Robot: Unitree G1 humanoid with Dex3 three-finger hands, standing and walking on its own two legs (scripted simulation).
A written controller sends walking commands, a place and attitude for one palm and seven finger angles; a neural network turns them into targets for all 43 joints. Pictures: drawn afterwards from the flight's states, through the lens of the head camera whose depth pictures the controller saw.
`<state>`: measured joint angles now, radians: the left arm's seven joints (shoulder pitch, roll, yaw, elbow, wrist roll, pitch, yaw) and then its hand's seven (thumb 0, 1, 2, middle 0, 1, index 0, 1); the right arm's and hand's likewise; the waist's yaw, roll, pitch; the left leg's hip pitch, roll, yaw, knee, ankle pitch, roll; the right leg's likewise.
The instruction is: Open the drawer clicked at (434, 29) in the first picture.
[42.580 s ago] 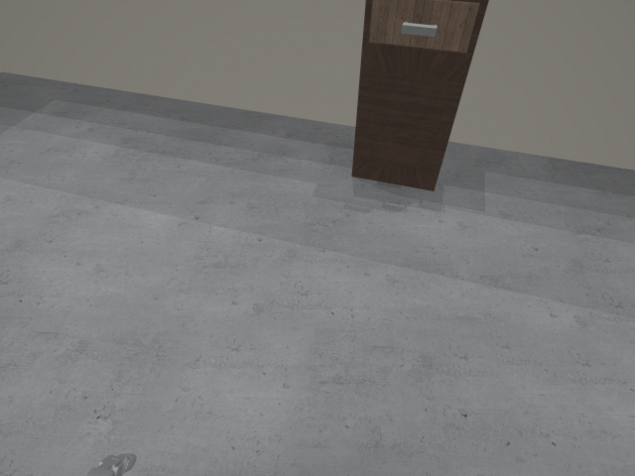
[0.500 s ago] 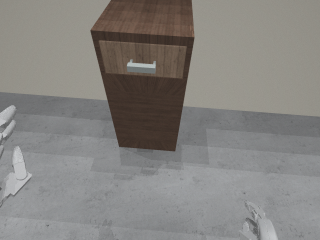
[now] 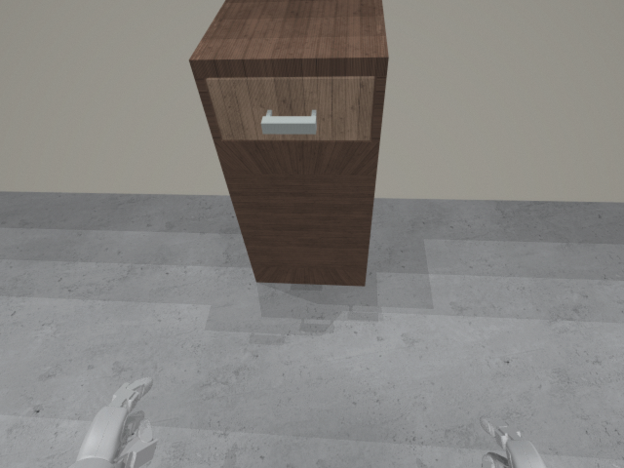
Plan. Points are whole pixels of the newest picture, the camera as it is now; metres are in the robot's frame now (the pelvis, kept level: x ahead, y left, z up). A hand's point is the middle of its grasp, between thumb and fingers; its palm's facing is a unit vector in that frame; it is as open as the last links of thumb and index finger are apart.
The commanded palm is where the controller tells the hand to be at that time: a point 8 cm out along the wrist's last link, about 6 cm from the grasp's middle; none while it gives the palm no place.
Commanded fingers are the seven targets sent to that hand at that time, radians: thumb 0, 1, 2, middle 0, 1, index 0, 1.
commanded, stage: let the arm hang, fingers relaxed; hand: left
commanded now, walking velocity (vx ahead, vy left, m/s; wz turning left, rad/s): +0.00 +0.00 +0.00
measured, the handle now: (290, 119) +0.82 +0.10 -0.01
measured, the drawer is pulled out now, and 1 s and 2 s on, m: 0.00 0.00 0.00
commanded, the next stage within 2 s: look to check the result in 0.92 s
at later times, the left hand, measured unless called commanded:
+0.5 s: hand out of the picture -0.03 +0.22 -0.15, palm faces +0.02 -0.96 -0.28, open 7.3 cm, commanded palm none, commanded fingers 0.00 0.90 0.90 -0.20 -0.30 -0.20 -0.30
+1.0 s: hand out of the picture +0.05 +0.18 -0.16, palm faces +0.00 -0.98 -0.22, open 7.4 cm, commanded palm none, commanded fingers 0.00 0.90 0.90 -0.20 -0.30 -0.20 -0.30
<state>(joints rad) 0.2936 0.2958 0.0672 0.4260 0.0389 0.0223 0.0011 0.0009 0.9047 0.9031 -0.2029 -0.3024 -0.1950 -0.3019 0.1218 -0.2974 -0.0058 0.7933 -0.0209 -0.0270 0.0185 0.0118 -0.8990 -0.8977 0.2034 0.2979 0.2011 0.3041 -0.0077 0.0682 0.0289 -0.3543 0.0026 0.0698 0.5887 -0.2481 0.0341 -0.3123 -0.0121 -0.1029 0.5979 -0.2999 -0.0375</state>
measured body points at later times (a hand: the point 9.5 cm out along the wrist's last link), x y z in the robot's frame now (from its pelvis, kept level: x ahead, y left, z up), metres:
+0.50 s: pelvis -0.01 +0.00 +0.01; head +0.01 -0.01 +0.46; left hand -0.02 +0.27 -0.13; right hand +0.00 -0.23 -0.15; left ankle +0.04 +0.10 -0.73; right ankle +0.01 -0.10 -0.73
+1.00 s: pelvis +0.01 -0.01 +0.02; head +0.03 -0.01 +0.47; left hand +0.05 +0.23 -0.14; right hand +0.02 -0.25 -0.14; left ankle +0.04 +0.10 -0.73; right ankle +0.01 -0.10 -0.73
